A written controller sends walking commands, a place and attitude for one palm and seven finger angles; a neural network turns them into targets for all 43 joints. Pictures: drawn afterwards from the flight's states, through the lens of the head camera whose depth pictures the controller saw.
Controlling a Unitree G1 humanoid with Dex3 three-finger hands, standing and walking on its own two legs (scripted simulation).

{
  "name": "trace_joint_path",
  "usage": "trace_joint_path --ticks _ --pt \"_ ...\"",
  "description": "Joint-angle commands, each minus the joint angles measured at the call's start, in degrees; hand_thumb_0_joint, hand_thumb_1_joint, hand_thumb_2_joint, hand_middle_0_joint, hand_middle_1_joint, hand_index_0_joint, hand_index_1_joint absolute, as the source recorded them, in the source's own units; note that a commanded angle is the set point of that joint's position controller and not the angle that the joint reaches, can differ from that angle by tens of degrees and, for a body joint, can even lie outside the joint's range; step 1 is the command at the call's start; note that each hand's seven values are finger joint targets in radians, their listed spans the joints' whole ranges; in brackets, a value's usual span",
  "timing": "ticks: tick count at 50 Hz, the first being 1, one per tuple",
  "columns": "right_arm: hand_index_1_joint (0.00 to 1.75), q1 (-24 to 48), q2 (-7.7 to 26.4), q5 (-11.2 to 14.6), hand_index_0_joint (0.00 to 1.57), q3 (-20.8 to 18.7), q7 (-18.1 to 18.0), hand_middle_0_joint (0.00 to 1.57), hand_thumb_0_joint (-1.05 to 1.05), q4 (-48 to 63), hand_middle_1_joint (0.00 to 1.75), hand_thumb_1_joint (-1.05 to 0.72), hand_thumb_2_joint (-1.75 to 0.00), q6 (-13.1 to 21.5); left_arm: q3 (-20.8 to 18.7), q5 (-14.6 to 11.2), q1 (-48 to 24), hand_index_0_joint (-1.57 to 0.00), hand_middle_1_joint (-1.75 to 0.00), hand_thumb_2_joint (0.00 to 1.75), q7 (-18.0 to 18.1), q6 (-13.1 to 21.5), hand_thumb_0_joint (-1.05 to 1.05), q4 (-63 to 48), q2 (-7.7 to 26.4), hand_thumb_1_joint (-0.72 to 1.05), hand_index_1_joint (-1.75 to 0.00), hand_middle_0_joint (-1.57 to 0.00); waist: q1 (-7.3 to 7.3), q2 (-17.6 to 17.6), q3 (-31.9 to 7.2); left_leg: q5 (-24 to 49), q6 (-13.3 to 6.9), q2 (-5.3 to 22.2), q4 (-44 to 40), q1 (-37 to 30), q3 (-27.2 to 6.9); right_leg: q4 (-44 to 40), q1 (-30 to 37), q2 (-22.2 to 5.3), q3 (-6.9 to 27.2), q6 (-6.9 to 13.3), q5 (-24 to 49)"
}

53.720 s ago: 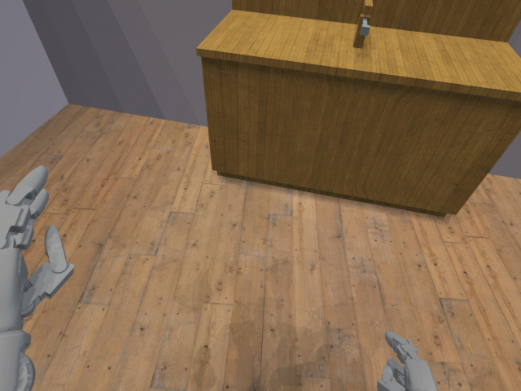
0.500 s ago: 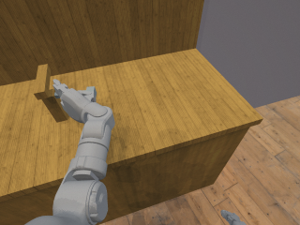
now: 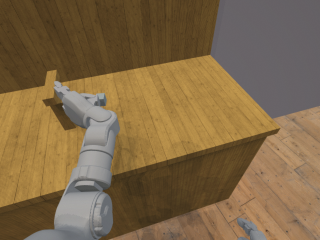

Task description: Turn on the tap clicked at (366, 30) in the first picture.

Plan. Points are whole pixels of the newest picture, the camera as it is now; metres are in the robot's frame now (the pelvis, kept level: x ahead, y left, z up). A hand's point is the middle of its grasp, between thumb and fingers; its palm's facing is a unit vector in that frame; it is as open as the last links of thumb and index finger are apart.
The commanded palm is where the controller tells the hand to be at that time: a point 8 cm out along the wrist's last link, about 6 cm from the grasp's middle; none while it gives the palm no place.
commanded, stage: lift the hand up off the lever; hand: left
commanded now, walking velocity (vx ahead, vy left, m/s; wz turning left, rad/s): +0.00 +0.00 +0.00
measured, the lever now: (101, 99) +0.49 +0.20 +0.09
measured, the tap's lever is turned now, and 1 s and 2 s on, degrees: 77 77 77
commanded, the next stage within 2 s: draw the hand back beside the body in 0.64 s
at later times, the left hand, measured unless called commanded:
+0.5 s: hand (91, 95) +0.41 +0.19 +0.17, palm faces +0.79 -0.61 -0.05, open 7.8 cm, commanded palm +0.36 +0.20 +0.17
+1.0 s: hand (98, 110) +0.37 +0.16 +0.17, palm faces +0.37 -0.93 -0.05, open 7.8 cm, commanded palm +0.32 +0.22 +0.17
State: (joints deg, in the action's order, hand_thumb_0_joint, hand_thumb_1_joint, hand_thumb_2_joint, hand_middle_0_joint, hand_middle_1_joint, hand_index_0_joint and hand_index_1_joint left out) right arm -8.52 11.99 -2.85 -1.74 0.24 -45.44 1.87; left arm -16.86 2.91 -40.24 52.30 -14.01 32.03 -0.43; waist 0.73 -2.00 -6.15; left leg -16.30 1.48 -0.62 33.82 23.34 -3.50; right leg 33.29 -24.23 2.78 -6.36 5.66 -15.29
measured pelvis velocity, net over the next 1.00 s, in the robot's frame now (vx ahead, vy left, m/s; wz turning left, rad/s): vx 0.00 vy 0.00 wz -0.06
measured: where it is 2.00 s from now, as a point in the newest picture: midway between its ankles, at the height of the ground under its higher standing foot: outside the picture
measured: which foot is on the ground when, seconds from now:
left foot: down 0.00-1.00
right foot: down 0.00-1.00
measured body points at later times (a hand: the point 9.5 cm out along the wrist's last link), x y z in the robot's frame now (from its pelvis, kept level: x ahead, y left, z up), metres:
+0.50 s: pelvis +0.00 +0.01 +0.00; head -0.01 -0.02 +0.45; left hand +0.37 +0.21 +0.18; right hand +0.18 -0.22 -0.10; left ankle +0.01 +0.14 -0.73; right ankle +0.02 -0.05 -0.73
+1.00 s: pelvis +0.00 +0.00 +0.01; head -0.02 -0.02 +0.46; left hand +0.34 +0.21 +0.17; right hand +0.16 -0.24 -0.09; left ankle +0.01 +0.14 -0.73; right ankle +0.02 -0.05 -0.73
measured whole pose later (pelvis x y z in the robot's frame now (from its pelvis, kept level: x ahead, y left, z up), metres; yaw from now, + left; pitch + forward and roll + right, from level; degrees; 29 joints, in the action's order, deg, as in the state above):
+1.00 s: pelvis +0.00 +0.00 +0.01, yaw -3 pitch -3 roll +1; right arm -8.2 12.0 1.9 1.1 -4.6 -38.9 -4.7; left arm -8.4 -6.0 -14.5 20.5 -15.6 4.9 8.1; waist 0.6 -2.1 -1.7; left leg -14.3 1.0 0.6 25.5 8.7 -0.3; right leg 25.6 -10.9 4.2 -2.9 5.3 -12.3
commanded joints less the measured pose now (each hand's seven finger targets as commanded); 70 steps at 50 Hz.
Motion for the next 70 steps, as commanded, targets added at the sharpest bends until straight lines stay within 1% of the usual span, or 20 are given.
trace_joint_path --ticks 1,7,9,13,14,20,26,29,37,38,39,42,44,47,48,49,51,56,61,70 --pt "0.3 5.8 5.8 0.1 0.2 -1.4 -0.3 0.2 0.0 7.7 0.3 -0.9 -0.9 2.4 2.4 1.7 -26.0 -0.15 -0.15 0.9 -0.4 2.3 0.0 -13.3 7.6 0.9 -0.15 -0.15 -0.08 5.2 -17.7 10.0 -2.0 -1.2 -2.8 -2.4 3.2 -6.4 13.9 -4.5 5.2 -5.2 12.1" --pt "0.3 6.2 5.7 0.1 0.2 -1.4 0.2 0.2 0.0 8.1 0.3 -0.9 -0.9 2.4 3.8 1.4 -23.4 -0.15 -0.15 0.9 -0.7 1.1 0.0 -16.4 6.1 0.9 -0.15 -0.15 -0.77 4.8 -18.1 13.1 -1.6 -1.0 -3.0 -4.6 3.1 -5.9 14.9 -4.2 4.4 -4.9 15.4" --pt "0.3 6.8 5.9 0.3 0.2 -1.5 -0.2 0.2 0.0 8.2 0.3 -0.9 -0.9 2.0 1.0 0.8 -20.9 -0.15 -0.15 0.9 -1.0 0.8 0.0 -17.3 9.1 0.9 -0.15 -0.15 -1.84 5.8 -18.2 13.8 -1.5 -0.9 -3.7 -4.6 3.0 -6.1 16.7 -4.2 4.4 -4.8 16.3" --pt "0.3 8.4 5.6 0.4 0.2 -1.0 -0.2 0.2 0.0 7.8 0.3 -0.9 -0.9 2.3 4.6 0.9 -24.3 -0.15 -0.15 0.9 -1.1 -0.6 0.0 -18.0 5.9 0.9 -0.15 -0.15 -0.66 5.8 -14.9 11.2 -1.7 -0.9 -4.1 -4.8 3.3 -7.9 14.3 -4.5 4.8 -5.0 11.9" --pt "0.3 8.6 5.6 0.6 0.2 -1.2 -0.4 0.2 0.0 7.6 0.3 -0.9 -0.9 2.1 2.5 0.9 -23.9 -0.15 -0.15 0.9 -1.2 -0.4 0.0 -18.5 8.5 0.9 -0.15 -0.15 -1.4 5.0 -15.1 11.2 -1.6 -0.9 -4.4 -5.2 3.0 -8.1 14.6 -4.1 4.7 -4.6 10.6" --pt "0.3 9.5 5.1 0.5 0.2 -0.9 -0.2 0.2 0.0 7.9 0.3 -0.9 -0.9 2.5 5.6 1.1 -24.6 -0.15 -0.15 0.9 -1.3 -0.7 0.0 -20.9 5.4 0.9 -0.15 -0.15 -1.65 2.8 -16.7 12.8 -1.3 -0.9 -4.8 -7.1 3.0 -7.4 15.0 -4.0 4.4 -4.2 11.6" --pt "0.3 10.6 5.1 0.8 0.2 -0.5 -0.3 0.2 0.0 7.6 0.3 -0.9 -0.9 1.9 6.6 0.2 -23.3 -0.15 -0.15 0.9 -1.6 -2.4 0.0 -17.6 3.5 0.9 -0.15 -0.15 -1.32 5.4 -13.3 11.4 -1.3 -0.8 -5.6 -6.6 3.0 -8.8 14.2 -4.2 4.3 -4.4 9.7" --pt "0.3 11.0 5.2 1.0 0.2 -0.7 -0.5 0.2 0.0 7.5 0.3 -0.9 -0.9 1.8 4.4 0.1 -23.5 -0.15 -0.15 0.9 -1.5 -2.2 0.0 -18.3 6.2 0.9 -0.15 -0.15 -2.15 4.8 -14.2 11.0 -1.2 -0.9 -5.9 -6.6 2.7 -9.2 15.0 -4.0 4.6 -4.3 8.8" --pt "0.3 11.0 4.9 0.6 0.2 -0.7 -0.2 0.2 0.0 7.6 0.3 -0.9 -0.9 1.8 6.0 1.1 -25.4 -0.15 -0.15 0.9 -0.7 -1.8 0.0 -19.1 4.4 0.9 -0.15 -0.15 -1.75 5.0 -15.9 12.6 -1.2 -0.7 -5.0 -7.0 2.9 -8.1 15.1 -4.2 4.5 -4.3 11.1" --pt "0.3 7.6 6.6 0.8 0.2 -0.9 -1.4 0.2 0.0 9.1 0.3 -0.9 -0.9 -0.2 16.2 2.9 -20.7 -0.15 -0.15 0.9 -10.3 -0.7 0.0 -26.4 3.6 0.9 -0.15 -0.15 1.44 7.6 -16.1 14.3 -2.5 -0.9 -4.9 -10.0 3.6 -5.9 17.2 -3.8 6.0 -4.3 18.3" --pt "0.3 7.3 6.7 1.6 0.2 -1.4 -2.6 0.2 0.0 10.9 0.3 -0.9 -0.9 -1.1 10.4 1.6 -17.3 -0.15 -0.16 0.9 -14.7 0.4 0.0 -28.2 9.6 0.9 -0.16 -0.15 -0.29 6.8 -18.7 15.8 -3.0 -1.0 -5.3 -10.6 3.6 -6.2 19.9 -3.9 6.3 -4.2 21.3" --pt "0.3 6.7 5.8 3.1 0.2 0.2 -4.6 0.2 0.0 13.7 0.3 -0.9 -0.9 -3.0 10.7 -1.4 -3.9 -0.16 -0.16 0.9 -25.9 2.2 0.0 -33.1 12.7 0.9 -0.16 -0.16 -1.69 6.8 -15.7 16.4 -3.5 -0.7 -6.7 -11.7 3.7 -7.0 23.4 -4.1 7.5 -5.1 27.6" --pt "0.3 9.1 5.6 4.4 0.2 1.0 -5.8 0.2 0.0 15.1 0.3 -0.9 -0.9 -4.2 3.3 -6.1 5.6 -0.16 -0.17 0.9 -29.0 0.5 0.0 -32.9 17.0 0.9 -0.17 -0.16 -4.37 7.7 -12.3 13.1 -3.3 -0.5 -9.0 -10.1 3.6 -9.7 26.3 -4.1 8.0 -5.7 24.7" --pt "0.3 13.0 4.7 5.2 0.2 2.0 -6.1 0.2 0.0 16.9 0.3 -0.9 -0.9 -3.8 2.5 -8.7 8.0 -0.16 -0.18 0.9 -27.7 -2.0 0.0 -42.8 16.9 0.9 -0.18 -0.16 -5.11 5.6 -8.7 11.2 -3.2 -0.3 -9.8 -11.7 4.0 -12.9 25.1 -4.3 9.0 -5.8 18.0" --pt "0.3 7.7 6.1 4.1 0.2 1.4 -4.6 0.2 0.0 15.4 0.3 -0.9 -0.9 -3.4 3.2 -7.4 16.6 -0.16 -0.18 0.9 -34.6 2.9 0.0 -38.6 27.1 0.9 -0.18 -0.16 -1.62 7.6 -4.1 9.2 -3.4 1.1 -11.6 -11.4 3.2 -12.8 25.1 -5.4 9.0 -6.5 19.7" --pt "0.3 8.8 6.1 4.6 0.2 1.2 -4.1 0.2 0.0 16.4 0.3 -0.9 -0.9 -2.9 -1.9 -8.3 18.1 -0.16 -0.19 0.9 -37.4 6.3 0.0 -40.5 31.6 0.9 -0.19 -0.16 -4.11 3.2 -5.9 9.2 -3.5 0.5 -12.3 -11.4 3.4 -12.9 26.6 -5.2 9.5 -6.1 18.3" --pt "0.3 9.8 5.1 4.8 0.2 1.5 -3.6 0.2 0.0 18.0 0.3 -0.9 -0.9 -0.6 3.4 -8.1 14.7 -0.16 -0.19 0.9 -41.0 12.6 0.0 -48.4 29.1 0.9 -0.19 -0.16 -2.9 -3.3 -4.5 9.4 -3.7 0.2 -12.7 -14.6 3.9 -14.5 24.8 -5.1 9.7 -5.3 15.3" --pt "0.3 9.2 6.3 4.6 0.2 1.1 -3.7 0.2 0.0 17.2 0.3 -0.9 -0.9 4.2 10.4 -7.7 13.6 -0.17 -0.21 0.9 -43.9 19.9 0.0 -47.9 25.1 0.9 -0.21 -0.17 -0.81 2.3 0.5 5.7 -4.3 0.3 -14.3 -21.4 3.2 -20.4 17.4 -3.7 9.0 -4.9 4.7" --pt "0.3 8.5 6.8 4.4 0.2 1.1 -3.8 0.2 0.0 15.6 0.3 -0.9 -0.9 4.6 9.6 -7.4 20.0 -0.17 -0.22 0.9 -44.9 22.6 0.0 -42.9 24.7 0.9 -0.22 -0.17 -1.36 3.1 1.7 3.4 -4.3 -0.1 -16.4 -21.1 2.8 -21.9 18.7 -3.8 8.5 -4.5 1.1" --pt "0.3 9.3 6.1 3.6 0.2 1.5 -3.4 0.2 0.0 17.2 0.3 -0.9 -0.9 3.8 2.3 -7.8 32.2 -0.18 -0.25 0.9 -46.2 24.3 0.0 -50.1 28.7 0.9 -0.25 -0.18 -3.55 -0.2 -0.3 10.7 -3.6 0.6 -18.3 -21.0 2.0 -20.2 24.7 -3.3 7.2 -3.5 10.6"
